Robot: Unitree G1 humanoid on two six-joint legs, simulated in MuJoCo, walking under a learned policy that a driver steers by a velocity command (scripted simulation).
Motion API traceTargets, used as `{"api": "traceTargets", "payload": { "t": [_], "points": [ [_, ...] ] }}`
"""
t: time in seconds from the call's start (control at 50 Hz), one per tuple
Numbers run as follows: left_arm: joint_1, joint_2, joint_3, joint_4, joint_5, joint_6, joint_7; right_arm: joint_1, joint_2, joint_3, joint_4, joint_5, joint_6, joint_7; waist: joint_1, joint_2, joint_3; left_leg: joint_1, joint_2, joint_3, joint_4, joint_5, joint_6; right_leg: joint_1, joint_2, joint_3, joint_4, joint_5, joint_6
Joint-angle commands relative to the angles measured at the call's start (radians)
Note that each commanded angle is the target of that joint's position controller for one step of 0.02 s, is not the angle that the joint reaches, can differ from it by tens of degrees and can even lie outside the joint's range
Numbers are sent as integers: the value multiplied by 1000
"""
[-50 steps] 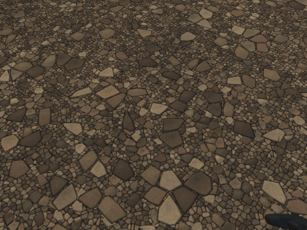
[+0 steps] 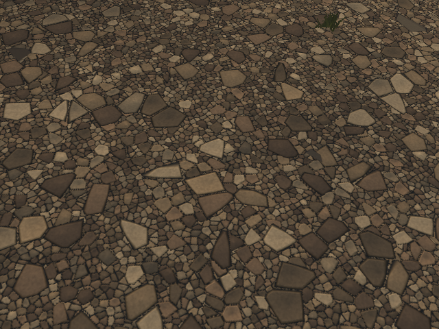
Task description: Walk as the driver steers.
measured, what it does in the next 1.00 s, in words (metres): walks ahead: right foot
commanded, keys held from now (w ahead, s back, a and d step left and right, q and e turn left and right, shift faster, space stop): q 0.14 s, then no key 0.42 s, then w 0.44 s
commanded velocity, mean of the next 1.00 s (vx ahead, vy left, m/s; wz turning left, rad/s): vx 0.13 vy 0.00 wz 0.22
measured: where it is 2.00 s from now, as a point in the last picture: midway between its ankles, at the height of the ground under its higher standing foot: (193, 250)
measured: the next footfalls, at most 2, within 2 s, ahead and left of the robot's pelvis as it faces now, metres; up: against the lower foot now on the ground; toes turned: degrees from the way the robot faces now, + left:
right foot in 0.40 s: +0.08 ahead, -0.14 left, +0.00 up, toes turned +11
right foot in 1.24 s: +0.47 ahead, -0.07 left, +0.00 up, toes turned +9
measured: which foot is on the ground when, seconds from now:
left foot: down 0.00-1.00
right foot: up 0.00-0.38, down 0.40-0.78, up 0.80-1.00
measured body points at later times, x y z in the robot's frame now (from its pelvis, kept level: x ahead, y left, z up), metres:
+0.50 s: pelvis +0.03 -0.02 +0.01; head +0.05 -0.03 +0.46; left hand +0.11 +0.27 -0.10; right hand +0.24 -0.25 -0.09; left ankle +0.04 +0.10 -0.73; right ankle +0.04 -0.15 -0.73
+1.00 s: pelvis +0.13 +0.02 +0.02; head +0.15 +0.04 +0.47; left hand +0.25 +0.31 -0.09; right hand +0.18 -0.25 -0.09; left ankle +0.05 +0.09 -0.73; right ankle +0.20 -0.13 -0.66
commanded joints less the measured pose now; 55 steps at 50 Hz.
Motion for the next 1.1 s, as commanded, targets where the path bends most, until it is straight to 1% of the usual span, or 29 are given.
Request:
{"api": "traceTargets", "payload": {
  "t": [0.02, 0.04, 0.06, 0.08, 0.12, 0.2, 0.32, 0.38, 0.4, 0.42, 0.44, 0.46, 0.5, 0.54, 0.56, 0.6, 0.64, 0.7, 0.72, 0.76, 0.78, 0.8, 0.82, 0.84, 0.86, 0.9, 0.96, 1.04, 1.1],
  "points": [
    [-72, 102, 23, -102, -8, -4, 11, 116, -229, -58, -62, -23, -51, -1, -61, 205, -174, 327, 313, -468, -298, 485, 281, -330, 80, 179, 425, -150, -6],
    [-47, 98, 26, -81, -10, 0, 19, 58, -199, -52, -67, -3, -57, -7, -28, 144, -159, 309, 264, -404, -287, 409, 221, -332, 60, 194, 403, -63, -16],
    [-42, 111, 31, -72, -1, 3, 26, 11, -166, -40, -78, 14, -53, -15, -13, 137, -149, 284, 240, -372, -284, 393, 188, -322, 52, 201, 369, -8, -14],
    [-34, 112, 33, -67, 3, 4, 27, -14, -156, -33, -87, 14, -48, -23, 4, 150, -154, 243, 215, -344, -283, 421, 176, -271, 62, 195, 367, 35, -8],
    [-13, 93, 30, -60, -3, 0, 22, -17, -150, -30, -100, 6, -42, -32, 13, 146, -179, 243, 187, -324, -280, 451, 174, -229, 87, 192, 325, 88, 2],
    [-25, 60, 11, -51, -9, 0, 14, -4, -149, -31, -102, 9, -36, -42, -9, 148, -188, 270, 181, -329, -267, 390, 178, -171, 90, 199, 121, 119, 23],
    [-19, 73, 8, -51, -15, -3, -4, -12, -136, -20, -87, 1, -24, -22, -33, 176, -141, 195, 179, -390, -257, 283, 186, -20, 89, 177, -70, 90, 6],
    [42, 52, 0, -31, -6, -16, -19, -35, -102, -2, -72, 14, -23, -18, 14, 149, -129, 151, 128, -375, -212, 248, 128, 146, 92, 155, -367, 301, -35],
    [56, 83, 3, -32, 11, -20, -19, -5, -81, 4, -62, 7, -29, -17, 3, 102, -136, 107, 90, -347, -179, 166, 76, 225, 27, 214, -400, 393, -64],
    [57, 162, 17, -41, 25, -19, -13, 43, -55, 12, -64, -13, -39, -14, -49, -71, -148, 45, -16, -242, -61, 5, 17, 268, -117, 350, -404, 556, -131],
    [7, 131, 6, -29, 24, -17, -13, 34, -50, 12, -74, -15, -44, -12, -75, -190, -117, 61, -61, -145, -74, -99, -29, 155, -180, 430, -436, 478, -230],
    [-51, 75, -10, -51, 22, -21, -14, 8, -81, 5, -60, -20, -44, -16, -60, -155, -92, 121, -35, -136, -83, -59, -48, 107, -149, 409, -453, 376, -225],
    [-28, 82, -11, -42, 13, -30, -13, -48, -70, 4, -57, -19, -34, -19, -28, -135, -82, 163, -34, -137, -121, 63, -46, 105, -66, 335, -437, 269, -150],
    [-3, 80, -18, -29, 12, -37, -11, -36, -57, 7, -54, -19, -26, -16, -26, -118, -66, 201, -17, -153, -145, 113, -35, 74, -37, 300, -434, 197, -118],
    [7, 75, -20, -27, 11, -35, -10, -25, -60, 6, -45, -14, -27, -13, -20, -83, -54, 191, -18, -157, -148, 114, -25, 77, -15, 273, -424, 174, -106],
    [40, 69, -24, -16, 7, -31, -6, -10, -42, 10, -23, -11, -33, -14, -2, -52, -51, 158, -45, -129, -144, -63, -16, 92, 14, 252, -424, -36, -107],
    [82, 116, -10, -12, -8, -23, 3, -2, -48, 5, -18, 1, -48, -16, 19, -74, 3, 43, -76, -74, -65, -214, -9, 100, -37, 336, -468, -243, -164],
    [111, 149, 2, -3, -22, -27, 10, -13, -26, 7, -20, 23, -90, -9, 28, -128, 80, -43, -33, -14, 61, -121, -9, 104, -194, 532, -561, -325, -267],
    [100, 143, 1, -4, -26, -29, 8, 1, -22, 6, -15, 26, -103, -5, 16, -127, 86, -17, -20, -13, 42, -117, 1, 89, -194, 523, -558, -286, -269],
    [36, 113, -8, -20, -34, -29, -4, 103, -17, 0, 29, 28, -120, 4, -45, -116, 65, 189, -34, 6, -112, -80, 27, -5, -116, 402, -500, -176, -223],
    [13, 76, -17, -29, -30, -34, -8, 176, -46, -12, 58, 23, -124, 3, -72, -68, 42, 297, -7, -58, -158, -44, 38, -62, -56, 325, -391, -76, -187],
    [-12, 14, -34, -57, -30, -47, -11, 255, -117, -32, 74, 15, -131, 1, -82, 140, 16, 390, 123, -331, -292, -211, 106, -186, 75, 164, -125, 26, -115],
    [-37, 45, -29, -90, -33, -69, -9, 327, -187, -50, 74, 14, -139, 14, -113, 329, -7, 491, 301, -694, -435, -233, 233, -338, 142, 137, 132, -36, -84],
    [-34, 92, -11, -88, -41, -83, -13, 317, -135, -31, 71, 9, -150, 13, -91, 248, -1, 526, 347, -746, -434, -187, 266, -444, 106, 211, 299, -105, -94],
    [-11, 90, -10, -74, -49, -92, -21, 290, -107, -22, 61, 9, -157, 10, -67, 168, 1, 546, 323, -655, -412, -133, 244, -480, 68, 230, 364, -39, -116],
    [-21, 65, -12, -58, -37, -100, -33, 255, -90, -14, 55, 11, -154, 5, -55, 77, 3, 545, 269, -490, -425, -4, 190, -505, 13, 213, 331, 114, -132],
    [-53, 33, -18, -57, -27, -93, -55, 270, -59, -2, 67, 14, -139, 0, -55, 104, 2, 491, 200, -308, -469, 231, 156, -430, 5, 159, 197, 235, -95],
    [-158, -9, -40, -97, -20, -93, -64, 292, -95, -9, 89, 19, -126, -15, -81, 102, 27, 410, 163, -177, -497, 292, 147, -338, 38, 115, -66, 402, -44],
    [-216, 7, -41, -122, -29, -95, -70, 314, -114, -14, 113, 21, -125, -16, -94, 124, 56, 349, 178, -150, -512, 259, 146, -240, 64, 101, -177, 486, -43]
  ]
}}
Keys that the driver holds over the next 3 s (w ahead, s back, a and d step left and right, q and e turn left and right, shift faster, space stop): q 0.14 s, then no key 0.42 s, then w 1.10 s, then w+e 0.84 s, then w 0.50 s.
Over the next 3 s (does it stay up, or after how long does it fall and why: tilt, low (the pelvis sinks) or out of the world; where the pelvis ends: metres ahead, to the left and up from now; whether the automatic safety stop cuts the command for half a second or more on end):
stays up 1.27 0.00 0.01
